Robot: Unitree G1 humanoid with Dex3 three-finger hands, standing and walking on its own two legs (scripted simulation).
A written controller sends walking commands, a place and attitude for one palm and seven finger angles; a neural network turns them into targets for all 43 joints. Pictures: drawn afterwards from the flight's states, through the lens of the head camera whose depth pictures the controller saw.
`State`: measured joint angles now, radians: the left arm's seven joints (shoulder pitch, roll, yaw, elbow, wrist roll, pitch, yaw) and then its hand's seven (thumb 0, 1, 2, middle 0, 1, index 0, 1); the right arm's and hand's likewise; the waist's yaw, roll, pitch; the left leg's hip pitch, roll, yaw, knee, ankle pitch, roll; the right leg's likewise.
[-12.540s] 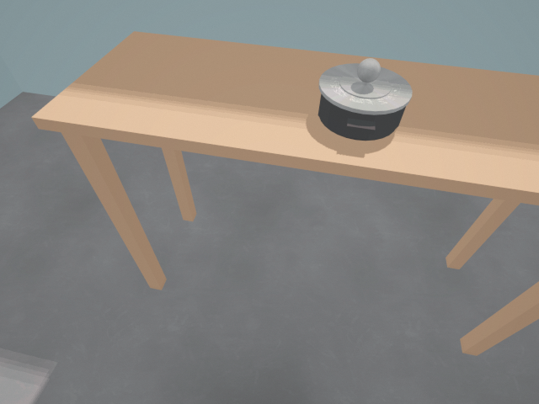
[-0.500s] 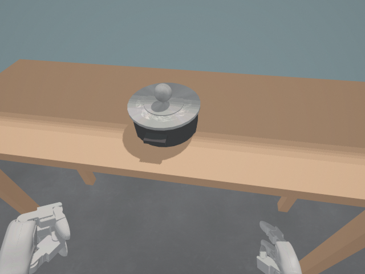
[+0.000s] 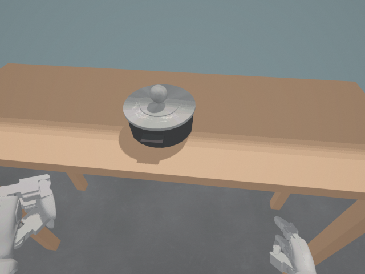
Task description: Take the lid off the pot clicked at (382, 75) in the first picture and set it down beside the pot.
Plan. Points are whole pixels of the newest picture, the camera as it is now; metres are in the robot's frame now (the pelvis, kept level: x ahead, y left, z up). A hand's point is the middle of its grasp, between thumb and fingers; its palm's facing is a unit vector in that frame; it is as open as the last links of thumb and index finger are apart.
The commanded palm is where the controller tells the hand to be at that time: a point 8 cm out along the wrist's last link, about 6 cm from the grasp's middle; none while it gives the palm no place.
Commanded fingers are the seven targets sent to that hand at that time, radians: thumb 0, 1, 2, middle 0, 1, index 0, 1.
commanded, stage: raise the hand higher, near the body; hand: left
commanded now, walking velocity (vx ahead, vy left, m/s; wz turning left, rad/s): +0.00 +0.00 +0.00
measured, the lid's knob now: (158, 93) +0.48 +0.13 +0.16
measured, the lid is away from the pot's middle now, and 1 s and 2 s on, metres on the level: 0.00 0.00 0.00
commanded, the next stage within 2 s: reach forward and open the fingers in 0.26 s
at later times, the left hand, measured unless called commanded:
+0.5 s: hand (39, 184) +0.18 +0.25 +0.19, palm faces +0.39 -0.47 -0.79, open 3.0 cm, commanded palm +0.14 +0.28 +0.24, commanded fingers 0.00 0.69 1.07 -1.26 -1.22 -1.26 -1.22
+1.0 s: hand (30, 166) +0.21 +0.27 +0.20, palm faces -0.08 -0.01 -1.00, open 5.5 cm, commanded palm +0.18 +0.26 +0.27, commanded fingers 0.00 -0.21 1.59 -0.97 -0.33 -0.97 -0.33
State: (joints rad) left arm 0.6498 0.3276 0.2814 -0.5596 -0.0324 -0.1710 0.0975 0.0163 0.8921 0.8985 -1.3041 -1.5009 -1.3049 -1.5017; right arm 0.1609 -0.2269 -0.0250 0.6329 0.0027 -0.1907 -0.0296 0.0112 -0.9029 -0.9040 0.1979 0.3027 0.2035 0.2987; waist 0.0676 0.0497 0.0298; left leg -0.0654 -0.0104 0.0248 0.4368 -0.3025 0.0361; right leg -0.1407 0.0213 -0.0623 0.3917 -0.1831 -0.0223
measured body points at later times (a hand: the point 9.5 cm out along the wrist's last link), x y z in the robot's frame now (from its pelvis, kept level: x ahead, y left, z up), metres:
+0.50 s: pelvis -0.01 +0.01 +0.00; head -0.01 -0.01 +0.45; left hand +0.16 +0.27 +0.24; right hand +0.20 -0.20 -0.09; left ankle -0.04 +0.09 -0.74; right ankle +0.02 -0.11 -0.74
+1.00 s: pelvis -0.04 +0.01 +0.00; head -0.04 -0.04 +0.45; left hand +0.21 +0.27 +0.25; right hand +0.20 -0.19 -0.08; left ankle -0.04 +0.09 -0.74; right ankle +0.02 -0.11 -0.74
